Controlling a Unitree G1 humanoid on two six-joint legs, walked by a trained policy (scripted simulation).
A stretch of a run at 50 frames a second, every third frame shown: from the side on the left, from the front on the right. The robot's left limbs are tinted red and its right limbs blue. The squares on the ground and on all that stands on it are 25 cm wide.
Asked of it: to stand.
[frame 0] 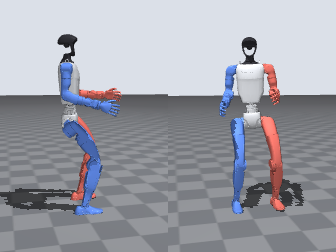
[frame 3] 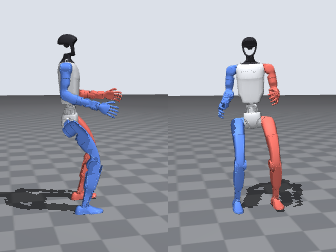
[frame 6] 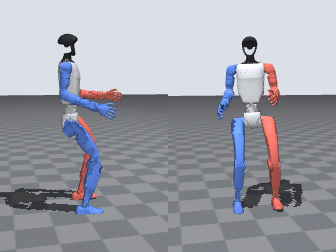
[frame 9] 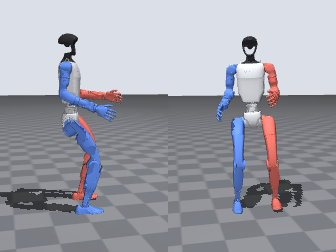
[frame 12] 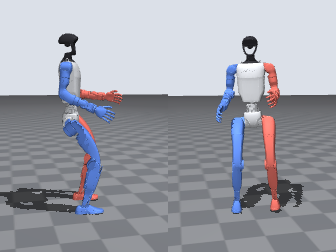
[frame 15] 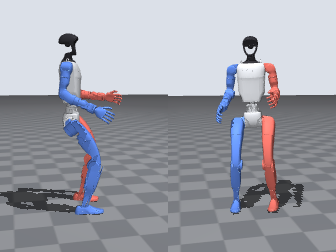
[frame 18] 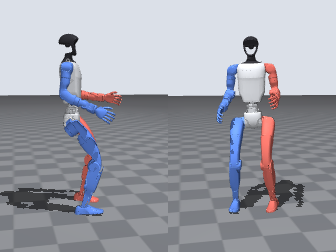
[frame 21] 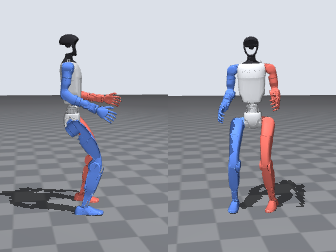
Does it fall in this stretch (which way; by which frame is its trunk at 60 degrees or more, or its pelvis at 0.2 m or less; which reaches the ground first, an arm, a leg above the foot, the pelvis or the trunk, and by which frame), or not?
no
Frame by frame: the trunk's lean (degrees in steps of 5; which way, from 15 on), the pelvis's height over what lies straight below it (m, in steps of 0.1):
0: 5, 0.7
3: 5, 0.7
6: 5, 0.7
9: 5, 0.7
12: 5, 0.7
15: 5, 0.7
18: 5, 0.7
21: 5, 0.7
